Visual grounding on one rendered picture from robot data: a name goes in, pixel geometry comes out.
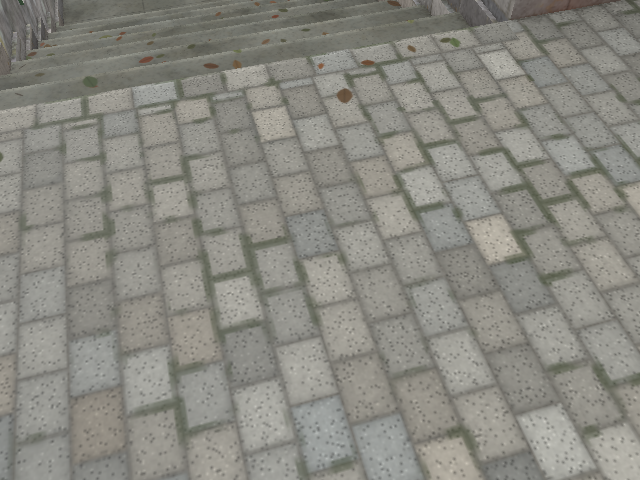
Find stairs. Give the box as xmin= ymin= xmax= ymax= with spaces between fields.
xmin=0 ymin=0 xmax=470 ymax=110

